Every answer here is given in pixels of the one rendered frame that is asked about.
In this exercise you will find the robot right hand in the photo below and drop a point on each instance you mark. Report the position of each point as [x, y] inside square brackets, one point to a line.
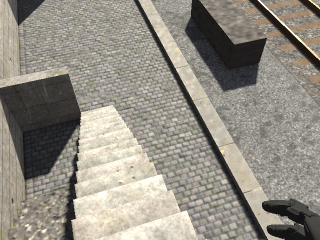
[297, 212]

